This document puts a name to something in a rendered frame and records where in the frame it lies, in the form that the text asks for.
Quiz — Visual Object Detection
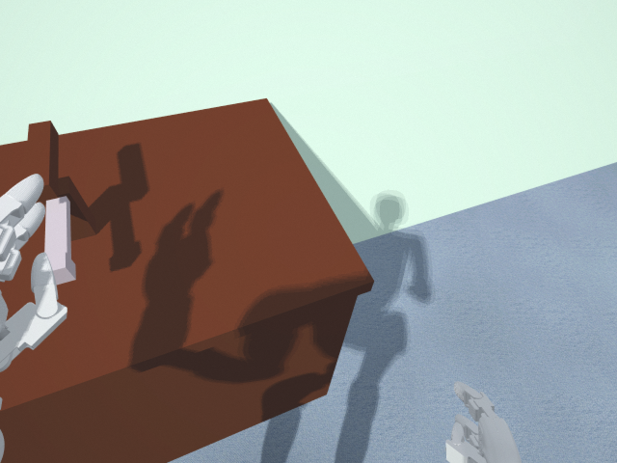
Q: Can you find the counter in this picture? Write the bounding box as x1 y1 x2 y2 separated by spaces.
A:
0 98 374 463

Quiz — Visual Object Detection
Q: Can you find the robot left hand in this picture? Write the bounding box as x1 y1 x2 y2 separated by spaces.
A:
0 174 67 372

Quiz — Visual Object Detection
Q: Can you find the tap lever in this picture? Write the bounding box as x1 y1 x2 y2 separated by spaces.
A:
44 196 76 285

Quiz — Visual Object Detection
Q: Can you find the robot right hand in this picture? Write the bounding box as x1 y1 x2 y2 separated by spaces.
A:
445 381 522 463

